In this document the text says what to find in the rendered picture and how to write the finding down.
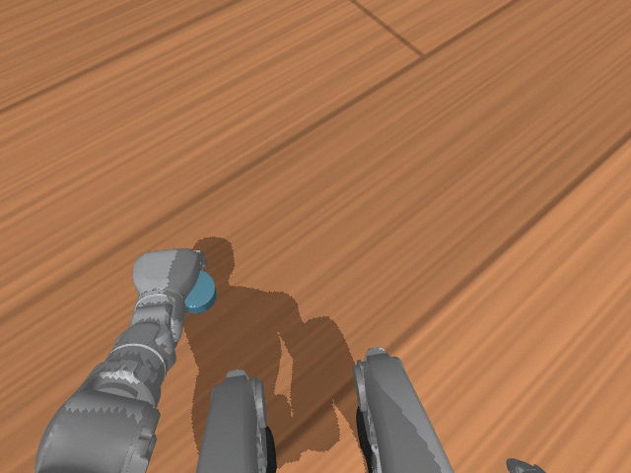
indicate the left robot hand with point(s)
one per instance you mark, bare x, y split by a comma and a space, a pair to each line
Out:
174, 270

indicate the right robot foot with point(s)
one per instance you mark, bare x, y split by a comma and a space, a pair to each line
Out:
364, 443

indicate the tin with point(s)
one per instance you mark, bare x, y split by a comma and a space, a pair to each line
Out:
203, 295

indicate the left robot arm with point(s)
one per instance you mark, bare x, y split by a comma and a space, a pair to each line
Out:
108, 424

